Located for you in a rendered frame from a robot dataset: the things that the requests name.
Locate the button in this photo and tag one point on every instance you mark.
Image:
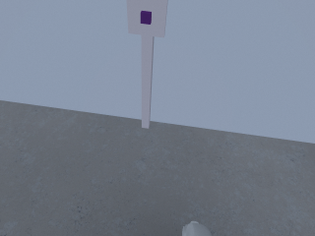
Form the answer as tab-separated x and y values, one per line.
146	17

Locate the panel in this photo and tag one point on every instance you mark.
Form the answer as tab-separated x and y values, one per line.
148	34

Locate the right robot thigh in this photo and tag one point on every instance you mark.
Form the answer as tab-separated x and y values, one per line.
195	229

